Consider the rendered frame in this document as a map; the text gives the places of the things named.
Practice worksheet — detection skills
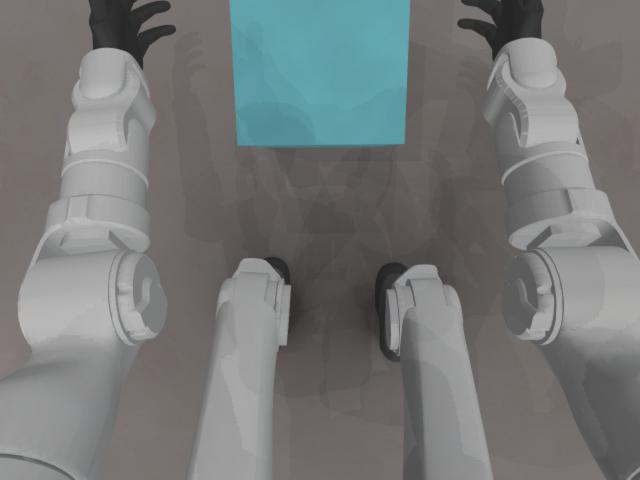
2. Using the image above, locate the right robot hand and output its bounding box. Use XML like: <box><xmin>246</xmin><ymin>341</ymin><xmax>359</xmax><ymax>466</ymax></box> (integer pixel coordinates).
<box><xmin>457</xmin><ymin>0</ymin><xmax>544</xmax><ymax>61</ymax></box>

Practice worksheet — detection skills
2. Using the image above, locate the robot right upper arm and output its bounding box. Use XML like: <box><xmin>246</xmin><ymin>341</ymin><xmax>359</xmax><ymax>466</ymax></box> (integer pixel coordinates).
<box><xmin>500</xmin><ymin>246</ymin><xmax>640</xmax><ymax>480</ymax></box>

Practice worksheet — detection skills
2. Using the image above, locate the robot left thigh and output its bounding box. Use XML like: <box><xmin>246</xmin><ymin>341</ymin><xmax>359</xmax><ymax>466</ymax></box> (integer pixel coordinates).
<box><xmin>185</xmin><ymin>271</ymin><xmax>291</xmax><ymax>480</ymax></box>

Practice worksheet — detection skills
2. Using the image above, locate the robot left shin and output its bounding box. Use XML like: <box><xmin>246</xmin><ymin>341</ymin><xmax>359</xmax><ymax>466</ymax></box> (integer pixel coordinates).
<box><xmin>215</xmin><ymin>258</ymin><xmax>281</xmax><ymax>322</ymax></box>

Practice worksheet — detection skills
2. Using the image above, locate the left robot hand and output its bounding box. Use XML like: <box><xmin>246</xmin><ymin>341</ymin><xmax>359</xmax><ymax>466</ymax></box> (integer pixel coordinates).
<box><xmin>89</xmin><ymin>0</ymin><xmax>176</xmax><ymax>71</ymax></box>

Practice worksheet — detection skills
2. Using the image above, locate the carton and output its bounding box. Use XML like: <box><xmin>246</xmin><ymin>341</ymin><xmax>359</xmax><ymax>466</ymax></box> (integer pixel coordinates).
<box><xmin>229</xmin><ymin>0</ymin><xmax>410</xmax><ymax>148</ymax></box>

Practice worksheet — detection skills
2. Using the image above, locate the right robot forearm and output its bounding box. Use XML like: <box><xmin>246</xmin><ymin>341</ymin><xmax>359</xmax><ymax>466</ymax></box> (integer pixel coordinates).
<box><xmin>481</xmin><ymin>38</ymin><xmax>640</xmax><ymax>263</ymax></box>

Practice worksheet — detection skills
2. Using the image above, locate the left robot forearm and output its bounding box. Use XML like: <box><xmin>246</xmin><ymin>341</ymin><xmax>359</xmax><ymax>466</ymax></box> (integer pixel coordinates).
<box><xmin>18</xmin><ymin>48</ymin><xmax>156</xmax><ymax>345</ymax></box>

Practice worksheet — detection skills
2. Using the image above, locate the robot left upper arm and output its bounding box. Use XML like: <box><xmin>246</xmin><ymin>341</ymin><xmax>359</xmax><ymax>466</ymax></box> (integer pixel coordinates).
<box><xmin>0</xmin><ymin>248</ymin><xmax>167</xmax><ymax>480</ymax></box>

